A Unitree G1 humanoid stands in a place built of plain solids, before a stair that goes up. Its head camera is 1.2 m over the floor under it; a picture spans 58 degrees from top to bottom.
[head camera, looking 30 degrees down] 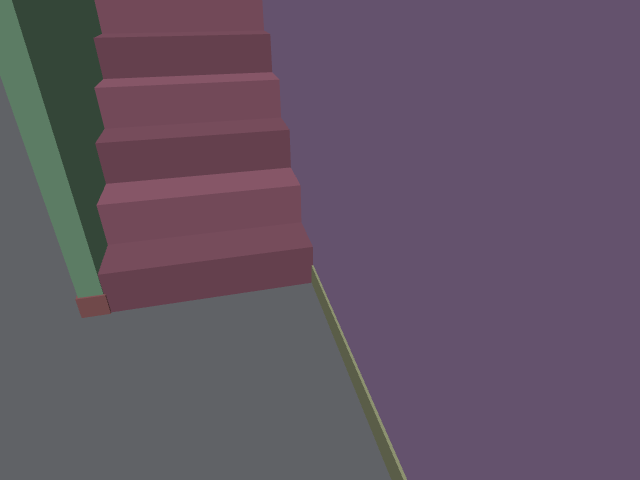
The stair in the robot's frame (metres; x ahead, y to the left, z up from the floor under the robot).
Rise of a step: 0.20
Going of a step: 0.25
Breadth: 0.90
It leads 14 degrees to the left of straight ahead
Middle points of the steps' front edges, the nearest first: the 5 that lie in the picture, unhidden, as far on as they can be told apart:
1.56 0.47 0.20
1.80 0.53 0.40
2.04 0.59 0.60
2.28 0.65 0.79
2.52 0.71 0.99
